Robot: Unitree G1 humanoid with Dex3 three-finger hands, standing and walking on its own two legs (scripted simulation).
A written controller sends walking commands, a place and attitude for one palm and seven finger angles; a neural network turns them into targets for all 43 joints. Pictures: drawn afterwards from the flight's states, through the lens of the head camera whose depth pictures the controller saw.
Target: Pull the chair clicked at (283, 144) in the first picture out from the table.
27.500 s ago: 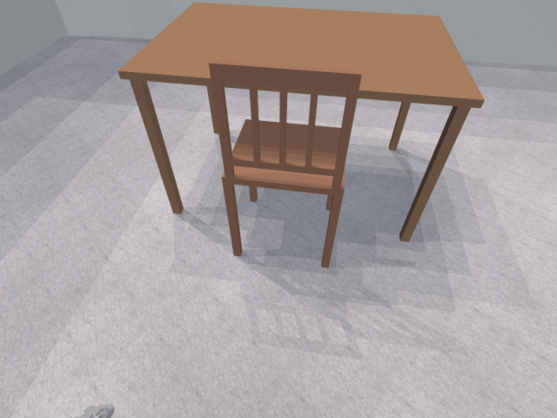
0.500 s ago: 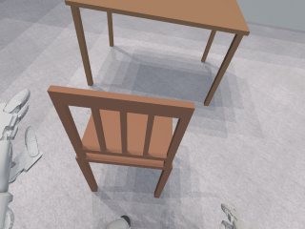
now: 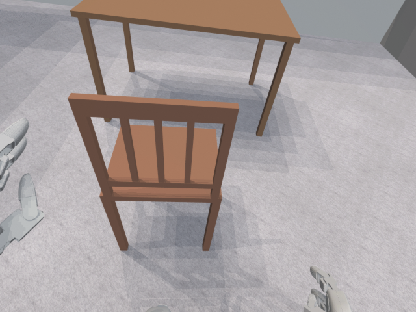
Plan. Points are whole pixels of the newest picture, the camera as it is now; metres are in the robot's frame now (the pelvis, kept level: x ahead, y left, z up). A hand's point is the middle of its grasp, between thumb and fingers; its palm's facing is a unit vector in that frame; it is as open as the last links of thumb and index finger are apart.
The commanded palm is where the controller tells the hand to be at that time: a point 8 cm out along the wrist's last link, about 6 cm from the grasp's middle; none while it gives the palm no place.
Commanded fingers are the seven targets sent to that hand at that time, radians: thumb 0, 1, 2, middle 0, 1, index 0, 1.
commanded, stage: stop stepping back and stand still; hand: left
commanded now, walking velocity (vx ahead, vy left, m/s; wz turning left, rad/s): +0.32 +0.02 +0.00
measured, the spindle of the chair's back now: (159, 153) +0.55 +0.14 -0.07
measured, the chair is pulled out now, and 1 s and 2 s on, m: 0.70 0.70 0.70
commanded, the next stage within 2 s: let the arm hang, fingers relaxed in 0.72 s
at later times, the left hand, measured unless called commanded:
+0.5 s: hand out of the picture +0.13 +0.27 +0.20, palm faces +0.45 -0.78 -0.44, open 7.4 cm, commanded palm +0.07 +0.33 +0.19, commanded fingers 0.00 0.90 0.90 -0.20 -0.30 -0.20 -0.30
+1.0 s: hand out of the picture +0.08 +0.25 -0.10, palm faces +0.08 -0.96 -0.28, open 7.4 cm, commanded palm none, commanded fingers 0.00 0.90 0.90 -0.20 -0.30 -0.20 -0.30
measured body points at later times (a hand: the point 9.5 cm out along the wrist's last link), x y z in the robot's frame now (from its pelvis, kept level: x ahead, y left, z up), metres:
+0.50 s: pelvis -0.08 +0.03 +0.00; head -0.07 +0.04 +0.45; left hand +0.10 +0.31 +0.23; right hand +0.09 -0.21 -0.07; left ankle -0.06 +0.18 -0.72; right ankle -0.06 -0.08 -0.70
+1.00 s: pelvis -0.08 +0.04 +0.00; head -0.06 +0.04 +0.45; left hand +0.07 +0.30 -0.08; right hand +0.05 -0.19 -0.12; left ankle -0.06 +0.16 -0.72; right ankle -0.06 -0.09 -0.71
